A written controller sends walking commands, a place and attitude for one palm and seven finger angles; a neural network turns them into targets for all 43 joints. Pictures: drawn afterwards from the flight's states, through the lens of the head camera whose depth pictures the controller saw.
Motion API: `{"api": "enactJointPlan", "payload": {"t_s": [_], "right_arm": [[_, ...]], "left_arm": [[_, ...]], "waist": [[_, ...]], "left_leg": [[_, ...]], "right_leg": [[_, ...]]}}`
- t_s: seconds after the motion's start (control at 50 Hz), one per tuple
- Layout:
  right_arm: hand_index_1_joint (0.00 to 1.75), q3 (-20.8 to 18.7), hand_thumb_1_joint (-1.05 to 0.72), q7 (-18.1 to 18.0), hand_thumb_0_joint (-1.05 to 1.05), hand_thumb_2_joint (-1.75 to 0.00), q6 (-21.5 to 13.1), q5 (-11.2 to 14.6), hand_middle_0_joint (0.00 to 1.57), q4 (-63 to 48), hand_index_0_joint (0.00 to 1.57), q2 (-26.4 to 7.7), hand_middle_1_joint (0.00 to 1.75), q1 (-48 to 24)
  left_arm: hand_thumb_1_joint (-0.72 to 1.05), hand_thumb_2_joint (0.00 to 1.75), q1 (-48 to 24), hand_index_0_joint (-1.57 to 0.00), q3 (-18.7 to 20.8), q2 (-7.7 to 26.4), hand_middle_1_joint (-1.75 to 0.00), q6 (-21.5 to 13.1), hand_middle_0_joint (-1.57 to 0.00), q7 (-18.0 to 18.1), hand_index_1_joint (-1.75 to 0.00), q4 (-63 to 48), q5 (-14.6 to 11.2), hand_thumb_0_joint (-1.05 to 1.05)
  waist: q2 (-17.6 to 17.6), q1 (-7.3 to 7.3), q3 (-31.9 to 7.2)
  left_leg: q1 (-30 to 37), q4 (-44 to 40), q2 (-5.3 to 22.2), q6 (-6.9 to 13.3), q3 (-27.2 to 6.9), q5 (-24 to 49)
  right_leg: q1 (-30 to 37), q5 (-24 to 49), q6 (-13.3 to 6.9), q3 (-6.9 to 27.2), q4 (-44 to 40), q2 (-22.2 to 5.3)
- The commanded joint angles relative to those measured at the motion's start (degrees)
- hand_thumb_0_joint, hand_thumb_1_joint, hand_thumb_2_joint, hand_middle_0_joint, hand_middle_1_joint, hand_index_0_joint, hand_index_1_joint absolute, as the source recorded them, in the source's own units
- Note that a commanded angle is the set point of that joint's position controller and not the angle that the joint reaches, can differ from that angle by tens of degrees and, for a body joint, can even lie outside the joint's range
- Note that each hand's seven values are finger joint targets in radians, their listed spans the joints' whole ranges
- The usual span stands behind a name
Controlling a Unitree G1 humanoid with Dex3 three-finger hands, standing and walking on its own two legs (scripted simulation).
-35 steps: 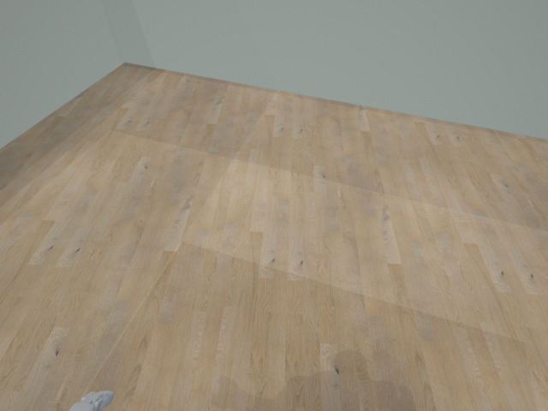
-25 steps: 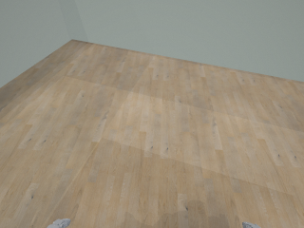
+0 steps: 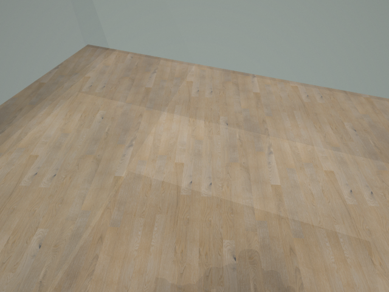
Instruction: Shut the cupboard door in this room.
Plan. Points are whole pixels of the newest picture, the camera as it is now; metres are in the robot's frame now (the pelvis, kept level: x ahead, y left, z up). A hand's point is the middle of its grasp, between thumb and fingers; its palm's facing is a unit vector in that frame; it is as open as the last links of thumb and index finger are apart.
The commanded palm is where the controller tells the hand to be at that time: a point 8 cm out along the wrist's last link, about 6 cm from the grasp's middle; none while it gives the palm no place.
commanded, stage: stand and wait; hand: left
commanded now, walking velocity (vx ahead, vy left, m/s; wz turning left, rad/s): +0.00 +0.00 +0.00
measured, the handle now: out of the picture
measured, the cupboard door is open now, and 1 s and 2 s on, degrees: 53 53 53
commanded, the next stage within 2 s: turn or walk to find it in 0.20 s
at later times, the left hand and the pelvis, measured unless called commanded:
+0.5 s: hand out of the picture +0.06 +0.23 -0.17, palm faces +0.03 -0.96 -0.28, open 7.3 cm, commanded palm none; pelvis -0.01 +0.00 -0.01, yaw +4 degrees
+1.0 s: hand out of the picture +0.02 +0.21 -0.16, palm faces +0.25 -0.93 -0.28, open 7.3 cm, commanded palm none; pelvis -0.04 -0.02 -0.01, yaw +15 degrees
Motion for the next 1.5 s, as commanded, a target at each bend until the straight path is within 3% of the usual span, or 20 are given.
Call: {"api": "enactJointPlan", "payload": {"t_s": [0.0,0.22,0.34,0.5,0.54,0.58,0.6,0.7,0.82,0.94,0.96,1.0,1.02,1.08,1.12,1.28,1.38,1.42,1.46,1.48], "right_arm": [[0.3,-2.0,-0.9,-0.7,0.0,-0.9,-1.6,0.0,0.2,-4.0,0.2,-11.7,0.3,-3.9],[0.3,-2.0,-0.9,-0.6,0.0,-0.9,-1.7,0.0,0.2,-3.8,0.2,-11.8,0.3,-3.6],[0.3,-0.9,-0.9,-0.3,0.0,-0.9,0.3,-0.2,0.2,-4.8,0.2,-4.5,0.3,-0.4],[0.3,-2.5,-0.9,-0.2,0.0,-0.9,2.0,-0.1,0.2,-8.1,0.2,-2.3,0.3,3.9],[0.3,-2.8,-0.9,0.1,0.0,-0.9,1.6,-0.1,0.2,-8.0,0.2,-2.0,0.3,6.2],[0.3,-4.0,-0.9,0.1,0.0,-0.9,1.0,-0.8,0.2,-9.0,0.2,-7.0,0.3,8.4],[0.3,-4.4,-0.9,-0.6,0.0,-0.9,0.8,-0.6,0.2,-8.6,0.2,-7.1,0.3,9.2],[0.3,-4.5,-0.9,-1.7,0.0,-0.9,0.6,-0.5,0.2,-10.4,0.2,-4.2,0.3,6.6],[0.3,-5.3,-0.9,-1.7,0.0,-0.9,1.3,-0.7,0.2,-10.3,0.2,-3.6,0.3,9.8],[0.3,-6.0,-0.9,-0.8,0.0,-0.9,2.3,-0.7,0.2,-12.4,0.2,-3.5,0.3,5.8],[0.3,-5.9,-0.9,-0.5,0.0,-0.9,2.5,-0.4,0.2,-12.9,0.2,-2.2,0.3,5.3],[0.3,-5.8,-0.9,-0.5,0.0,-0.9,2.6,-0.7,0.2,-14.8,0.2,1.4,0.3,4.6],[0.3,-6.4,-0.9,-0.1,0.0,-0.9,2.8,-1.2,0.2,-14.0,0.2,-1.1,0.3,4.8],[0.3,-6.2,-0.9,0.8,0.0,-0.9,4.0,-0.9,0.2,-10.3,0.2,0.5,0.3,9.2],[0.3,-5.7,-0.9,0.8,0.0,-0.9,3.9,-0.8,0.2,-9.8,0.2,1.2,0.3,9.7],[0.3,-4.2,-0.9,0.5,0.0,-0.9,3.3,-0.3,0.2,-12.0,0.2,2.6,0.3,0.3],[0.3,-3.4,-0.9,0.2,0.0,-0.9,2.1,0.4,0.2,-11.4,0.2,3.2,0.3,2.4],[0.3,-3.9,-0.9,0.1,0.0,-0.9,1.3,0.2,0.2,-10.1,0.2,0.7,0.3,7.2],[0.3,-5.9,-0.9,-0.5,0.0,-0.9,1.0,0.1,0.2,-9.6,0.2,-8.2,0.3,10.7],[0.3,-5.7,-0.9,-0.7,0.0,-0.9,1.4,-0.1,0.2,-9.4,0.2,-7.3,0.3,11.0]], "left_arm": [[0.9,0.9,-3.4,-0.2,2.5,12.1,-0.3,-1.3,-0.2,1.0,-0.3,-3.6,-0.2,0.0],[0.9,0.9,-3.6,-0.2,2.8,12.1,-0.3,-1.3,-0.2,1.0,-0.3,-3.7,-0.1,0.0],[0.9,0.9,0.5,-0.2,2.1,6.0,-0.3,0.7,-0.2,1.9,-0.3,-4.3,-0.1,0.0],[0.9,0.9,0.7,-0.2,3.7,7.7,-0.3,1.4,-0.2,2.7,-0.3,-9.3,0.5,0.0],[0.9,0.9,-0.3,-0.2,3.9,6.6,-0.3,1.6,-0.2,2.7,-0.3,-10.6,0.5,0.0],[0.9,0.9,-1.4,-0.2,3.3,1.9,-0.3,2.1,-0.2,2.4,-0.3,-12.3,0.1,0.0],[0.9,0.9,-2.4,-0.2,3.4,2.1,-0.3,2.1,-0.2,2.8,-0.3,-12.7,0.3,0.0],[0.9,0.9,0.9,-0.2,4.0,-0.4,-0.3,1.8,-0.2,2.0,-0.3,-11.2,0.1,0.0],[0.9,0.9,-0.5,-0.2,4.1,-2.4,-0.3,1.8,-0.2,2.2,-0.3,-12.4,-0.3,0.0],[0.9,0.9,7.2,-0.2,4.9,-1.4,-0.3,1.7,-0.2,2.5,-0.3,-11.1,-0.6,0.0],[0.9,0.9,9.3,-0.2,5.4,0.4,-0.3,1.4,-0.2,2.7,-0.3,-10.8,-0.2,0.0],[0.9,0.9,7.1,-0.2,6.3,7.7,-0.3,0.9,-0.2,3.1,-0.3,-12.9,0.8,0.0],[0.9,0.9,3.5,-0.2,5.8,5.4,-0.3,0.8,-0.2,3.3,-0.3,-14.4,0.4,0.0],[0.9,0.9,-2.0,-0.2,4.5,1.3,-0.3,0.1,-0.2,2.9,-0.3,-15.3,0.2,0.0],[0.9,0.9,0.8,-0.2,4.4,0.7,-0.3,-0.4,-0.2,2.7,-0.3,-14.7,0.2,0.0],[0.9,0.9,11.0,-0.2,5.4,2.9,-0.3,-0.4,-0.2,2.8,-0.3,-11.0,1.1,0.0],[0.9,0.9,10.7,-0.2,6.1,4.8,-0.3,0.1,-0.2,2.6,-0.3,-9.7,1.1,0.0],[0.9,0.9,9.3,-0.2,6.0,3.5,-0.3,0.5,-0.2,2.4,-0.3,-9.8,0.3,0.0],[0.9,0.9,7.7,-0.2,4.3,-2.2,-0.3,1.3,-0.2,2.2,-0.3,-12.8,0.3,0.0],[0.9,0.9,5.3,-0.2,4.4,-0.8,-0.3,1.9,-0.2,2.4,-0.3,-13.2,0.5,0.0]], "waist": [[-0.7,-0.11,-2.7],[-0.1,-0.01,-3.9],[-1.5,0.41,-3.5],[-9.0,-0.79,-3.8],[-5.8,-1.94,-4.1],[14.5,-3.07,-2.7],[14.3,-3.4,-2.3],[7.3,-1.11,-6.9],[7.9,-2.77,-7.7],[8.0,0.78,-6.6],[3.6,1.65,-6.2],[-17.1,2.38,-1.2],[-10.4,0.59,0.0],[-8.3,-3.48,4.2],[-9.5,-2.69,3.3],[-9.4,2.53,-0.1],[-11.5,1.56,-5.2],[-5.5,-1.4,-8.0],[16.5,-3.05,-8.8],[9.6,-3.44,-7.2]], "left_leg": [[-0.7,-4.7,6.4,1.8,-5.6,2.8],[-1.1,-4.3,6.6,1.9,-6.1,5.2],[-6.6,0.8,5.5,0.9,-5.7,7.9],[-9.0,15.2,1.8,-0.3,-1.0,-4.8],[-4.6,8.5,3.6,0.3,-2.1,1.9],[-4.1,-4.7,15.2,7.8,-25.3,13.4],[-3.5,-7.7,17.5,11.5,-30.6,17.9],[1.4,-3.3,11.6,10.8,-21.4,18.8],[2.9,-3.6,11.0,11.1,-25.1,18.8],[-10.9,-3.1,5.9,6.3,-24.2,3.6],[-17.2,0.4,2.9,3.6,-21.0,-3.1],[-30.9,28.8,-6.0,-2.3,-5.2,-18.3],[-26.2,36.3,-2.5,-1.4,-7.7,-15.2],[-22.5,45.9,-1.2,-2.2,-4.5,-7.1],[-23.7,47.3,-0.7,-3.1,-2.6,-4.5],[-21.3,30.1,2.1,-4.1,1.2,-13.9],[-9.8,11.5,0.6,-2.5,5.2,-10.8],[2.6,-1.7,2.6,-1.3,3.3,4.3],[12.0,-3.0,23.6,9.7,-20.1,39.8],[8.4,-1.8,23.8,11.7,-15.0,37.9]], "right_leg": [[-1.2,0.4,-2.2,6.3,-5.6,-6.5],[0.0,2.4,-2.0,5.5,-4.6,-6.7],[0.0,4.5,-0.8,4.0,-0.9,-8.4],[-4.9,8.1,-6.9,6.2,-0.3,-17.7],[-8.5,5.6,-4.5,1.6,4.9,-15.3],[-15.8,-13.6,2.3,-6.9,23.8,-1.4],[-18.2,-21.7,2.0,-1.6,32.7,-1.0],[-19.4,-14.8,2.6,0.8,35.7,-2.0],[-15.9,-15.6,2.9,0.6,25.5,-0.2],[2.5,-5.1,1.8,-1.3,3.4,1.5],[8.8,-3.5,0.8,0.7,-3.2,-1.6],[3.7,-12.0,-7.9,25.3,-13.3,-25.7],[-5.3,-12.2,-8.4,19.7,-13.3,-24.2],[-11.6,-5.4,-5.5,7.7,-11.7,-15.0],[-6.9,0.5,-5.9,3.7,-9.5,-13.7],[4.4,17.5,-10.0,3.0,-4.0,-18.9],[5.0,28.6,-7.7,-0.7,3.8,-18.6],[-1.7,20.3,-2.4,-6.3,12.3,-15.5],[-22.8,-25.1,3.6,-6.8,31.5,-5.1],[-21.2,-23.6,2.9,-3.7,36.4,-6.2]]}}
